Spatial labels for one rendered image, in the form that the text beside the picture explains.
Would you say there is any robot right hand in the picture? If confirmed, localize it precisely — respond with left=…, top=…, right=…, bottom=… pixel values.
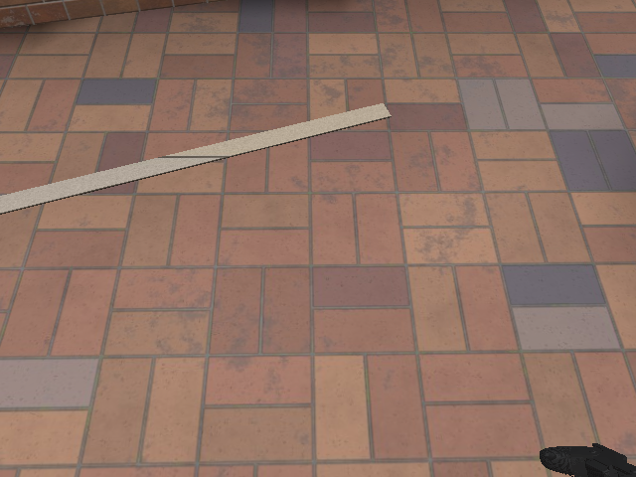
left=540, top=443, right=636, bottom=477

